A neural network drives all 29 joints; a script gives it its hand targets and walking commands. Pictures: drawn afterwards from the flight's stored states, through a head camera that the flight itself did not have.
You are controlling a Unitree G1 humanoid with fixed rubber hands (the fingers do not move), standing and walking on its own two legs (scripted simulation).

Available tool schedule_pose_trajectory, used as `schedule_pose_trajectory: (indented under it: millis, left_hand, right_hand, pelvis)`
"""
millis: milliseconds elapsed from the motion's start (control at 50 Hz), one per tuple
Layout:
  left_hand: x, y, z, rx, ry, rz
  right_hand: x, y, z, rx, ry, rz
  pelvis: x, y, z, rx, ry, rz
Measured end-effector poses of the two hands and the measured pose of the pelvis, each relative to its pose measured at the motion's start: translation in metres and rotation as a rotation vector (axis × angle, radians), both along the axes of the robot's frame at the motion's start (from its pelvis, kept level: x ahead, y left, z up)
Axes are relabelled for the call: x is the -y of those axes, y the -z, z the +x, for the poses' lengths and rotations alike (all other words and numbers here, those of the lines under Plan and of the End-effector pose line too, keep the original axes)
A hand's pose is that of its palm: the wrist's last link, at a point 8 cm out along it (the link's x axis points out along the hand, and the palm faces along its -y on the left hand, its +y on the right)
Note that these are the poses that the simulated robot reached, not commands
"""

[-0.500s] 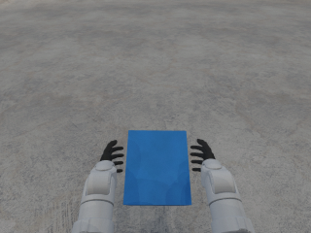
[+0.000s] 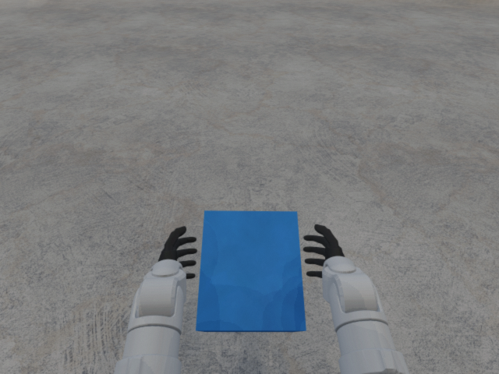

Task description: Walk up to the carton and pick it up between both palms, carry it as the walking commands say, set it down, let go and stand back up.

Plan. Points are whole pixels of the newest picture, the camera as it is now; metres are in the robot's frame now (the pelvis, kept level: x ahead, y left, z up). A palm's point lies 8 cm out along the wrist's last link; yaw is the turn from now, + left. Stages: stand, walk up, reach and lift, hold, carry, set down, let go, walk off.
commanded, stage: carry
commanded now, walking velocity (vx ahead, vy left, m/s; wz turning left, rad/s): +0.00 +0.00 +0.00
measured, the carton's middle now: (250, 273) +0.36 +0.00 -0.07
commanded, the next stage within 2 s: none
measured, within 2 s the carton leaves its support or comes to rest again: neither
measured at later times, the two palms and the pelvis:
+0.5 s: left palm (169, 307) +0.25 +0.13 +0.02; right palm (341, 303) +0.24 -0.14 +0.02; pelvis -0.05 -0.01 -0.02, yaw +0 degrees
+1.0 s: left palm (169, 368) +0.16 +0.12 +0.03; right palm (368, 351) +0.17 -0.16 +0.03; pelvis -0.13 -0.03 +0.01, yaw +2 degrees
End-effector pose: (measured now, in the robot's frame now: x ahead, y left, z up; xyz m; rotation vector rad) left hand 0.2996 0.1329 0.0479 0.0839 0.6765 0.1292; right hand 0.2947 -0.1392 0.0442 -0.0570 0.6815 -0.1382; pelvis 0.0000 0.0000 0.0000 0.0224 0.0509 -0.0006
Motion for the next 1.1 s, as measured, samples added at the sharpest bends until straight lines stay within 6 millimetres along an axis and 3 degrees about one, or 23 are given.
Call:
schedule_pose_trajectory:
  millis: [360,660,780,820,920,1020,1100]
  left_hand:
    - [0.008,0.017,-0.034,-0.012,0.008,-0.002]
    - [0.008,0.039,-0.073,0.004,0.000,0.003]
    - [0.008,0.050,-0.102,-0.009,-0.034,0.010]
    - [0.006,0.053,-0.116,-0.024,-0.052,-0.001]
    - [0.010,0.043,-0.142,-0.088,-0.054,-0.013]
    - [0.019,0.016,-0.140,-0.026,-0.026,-0.025]
    - [0.027,-0.001,-0.136,0.019,0.003,-0.011]
  right_hand:
    - [0.008,0.016,-0.040,-0.013,0.017,0.008]
    - [0.007,0.040,-0.075,0.006,0.016,0.009]
    - [0.007,0.058,-0.092,-0.005,-0.029,0.006]
    - [0.006,0.060,-0.103,-0.019,-0.046,-0.001]
    - [0.010,0.040,-0.126,-0.083,-0.065,-0.009]
    - [0.020,0.005,-0.129,-0.024,-0.041,-0.038]
    - [0.028,-0.009,-0.134,0.022,0.003,-0.002]
  pelvis:
    - [0.005,0.007,-0.040,0.006,0.003,-0.008]
    - [0.007,0.038,-0.076,0.078,-0.005,-0.016]
    - [0.017,0.052,-0.092,0.093,-0.015,0.014]
    - [0.021,0.045,-0.100,0.095,-0.030,0.004]
    - [0.027,0.010,-0.116,0.046,-0.041,0.005]
    - [0.029,-0.008,-0.134,-0.021,-0.033,0.012]
    - [0.028,-0.006,-0.142,-0.028,-0.016,-0.003]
